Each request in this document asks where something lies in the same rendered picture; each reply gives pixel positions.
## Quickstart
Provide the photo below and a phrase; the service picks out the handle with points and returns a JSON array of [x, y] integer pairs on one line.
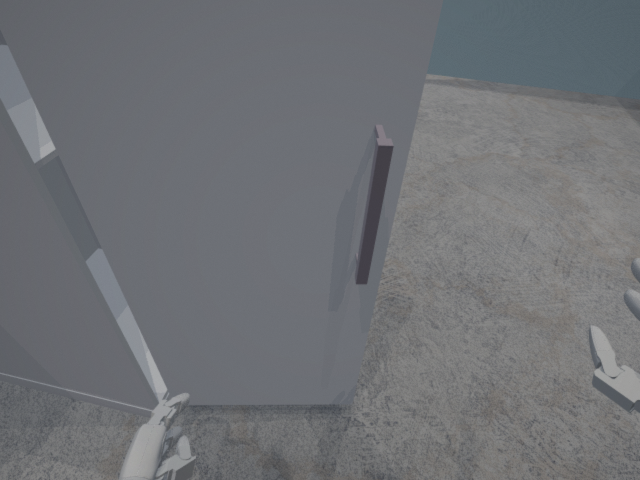
[[378, 179]]

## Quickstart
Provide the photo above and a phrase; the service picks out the left robot hand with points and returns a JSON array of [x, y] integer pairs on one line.
[[152, 442]]

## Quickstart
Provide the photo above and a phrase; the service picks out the fridge door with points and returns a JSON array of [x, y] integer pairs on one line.
[[222, 152]]

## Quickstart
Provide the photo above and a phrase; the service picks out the right robot hand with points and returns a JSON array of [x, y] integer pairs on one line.
[[621, 385]]

